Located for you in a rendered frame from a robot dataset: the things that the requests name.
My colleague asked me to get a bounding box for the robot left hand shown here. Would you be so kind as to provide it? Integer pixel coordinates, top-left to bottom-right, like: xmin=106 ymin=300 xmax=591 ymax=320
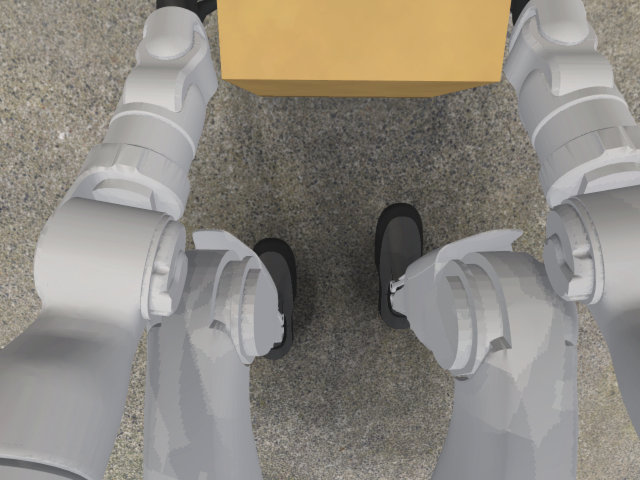
xmin=156 ymin=0 xmax=217 ymax=23

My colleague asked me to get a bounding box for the left robot shin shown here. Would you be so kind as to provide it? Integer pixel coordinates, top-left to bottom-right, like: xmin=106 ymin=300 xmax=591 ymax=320
xmin=146 ymin=229 xmax=284 ymax=356

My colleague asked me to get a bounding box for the robot right hand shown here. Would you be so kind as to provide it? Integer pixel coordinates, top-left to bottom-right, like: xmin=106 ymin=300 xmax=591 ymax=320
xmin=510 ymin=0 xmax=530 ymax=26

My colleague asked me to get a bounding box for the robot left forearm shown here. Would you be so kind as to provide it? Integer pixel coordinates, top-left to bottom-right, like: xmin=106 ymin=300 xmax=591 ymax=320
xmin=33 ymin=6 xmax=218 ymax=299

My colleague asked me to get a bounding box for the left robot upper arm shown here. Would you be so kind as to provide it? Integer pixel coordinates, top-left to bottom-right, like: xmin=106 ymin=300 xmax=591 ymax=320
xmin=0 ymin=197 xmax=188 ymax=480

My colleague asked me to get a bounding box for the right robot upper arm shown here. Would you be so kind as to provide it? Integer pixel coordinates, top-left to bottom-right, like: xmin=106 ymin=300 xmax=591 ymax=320
xmin=543 ymin=185 xmax=640 ymax=440

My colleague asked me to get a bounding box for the robot right thigh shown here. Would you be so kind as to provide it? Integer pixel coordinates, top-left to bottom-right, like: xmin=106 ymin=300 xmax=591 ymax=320
xmin=425 ymin=251 xmax=578 ymax=480

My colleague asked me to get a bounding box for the robot right forearm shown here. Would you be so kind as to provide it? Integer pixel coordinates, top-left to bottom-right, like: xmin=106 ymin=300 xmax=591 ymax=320
xmin=504 ymin=0 xmax=640 ymax=208

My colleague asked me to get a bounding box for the carton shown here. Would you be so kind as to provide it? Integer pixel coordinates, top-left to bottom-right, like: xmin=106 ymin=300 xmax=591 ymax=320
xmin=217 ymin=0 xmax=511 ymax=98

